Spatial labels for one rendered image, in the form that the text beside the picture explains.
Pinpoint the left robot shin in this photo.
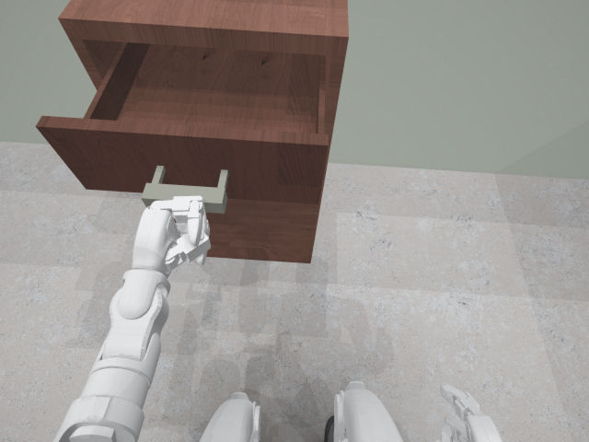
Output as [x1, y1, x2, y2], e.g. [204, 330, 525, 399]
[230, 392, 248, 400]

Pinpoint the robot right hand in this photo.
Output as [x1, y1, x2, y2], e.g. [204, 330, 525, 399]
[436, 384, 503, 442]

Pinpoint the robot left hand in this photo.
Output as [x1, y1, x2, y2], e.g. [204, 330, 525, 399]
[132, 196, 211, 279]

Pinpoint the handle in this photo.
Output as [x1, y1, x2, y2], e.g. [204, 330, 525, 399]
[141, 166, 229, 214]

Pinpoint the robot right thigh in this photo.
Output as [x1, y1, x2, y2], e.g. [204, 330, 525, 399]
[334, 389, 403, 442]

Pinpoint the drawer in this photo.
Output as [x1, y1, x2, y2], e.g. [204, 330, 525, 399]
[36, 42, 329, 204]

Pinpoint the cabinet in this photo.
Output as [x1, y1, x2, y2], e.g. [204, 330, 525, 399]
[58, 0, 349, 263]

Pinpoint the robot left forearm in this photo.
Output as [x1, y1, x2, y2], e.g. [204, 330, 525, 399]
[53, 268, 171, 442]

